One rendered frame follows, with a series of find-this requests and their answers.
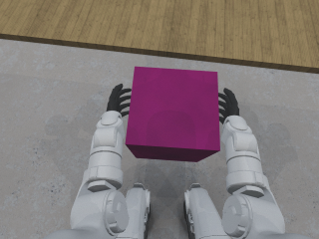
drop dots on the robot left forearm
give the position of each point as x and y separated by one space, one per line
105 160

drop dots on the carton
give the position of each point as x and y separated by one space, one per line
174 114

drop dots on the left robot upper arm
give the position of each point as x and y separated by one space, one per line
97 215

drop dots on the right robot upper arm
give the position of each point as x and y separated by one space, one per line
248 217

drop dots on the right robot foot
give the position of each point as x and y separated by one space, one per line
190 234

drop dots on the left robot thigh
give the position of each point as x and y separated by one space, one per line
138 204

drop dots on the left robot hand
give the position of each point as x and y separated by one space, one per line
115 100

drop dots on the right robot hand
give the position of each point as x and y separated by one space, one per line
230 105

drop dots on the robot right forearm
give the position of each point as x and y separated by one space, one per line
244 170

